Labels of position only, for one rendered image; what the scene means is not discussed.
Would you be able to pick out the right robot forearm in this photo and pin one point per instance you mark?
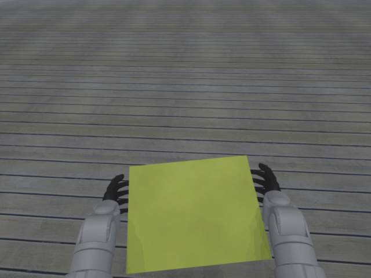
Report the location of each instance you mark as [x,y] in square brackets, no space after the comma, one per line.
[290,238]

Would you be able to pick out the robot right hand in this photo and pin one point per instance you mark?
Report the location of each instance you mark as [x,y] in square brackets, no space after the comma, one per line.
[270,183]

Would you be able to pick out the carton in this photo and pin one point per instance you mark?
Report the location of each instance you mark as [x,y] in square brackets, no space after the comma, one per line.
[193,213]

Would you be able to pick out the robot left hand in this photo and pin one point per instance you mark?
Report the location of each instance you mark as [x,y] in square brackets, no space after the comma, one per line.
[112,194]

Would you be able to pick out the left robot forearm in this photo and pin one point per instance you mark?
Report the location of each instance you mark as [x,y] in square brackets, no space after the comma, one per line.
[95,246]

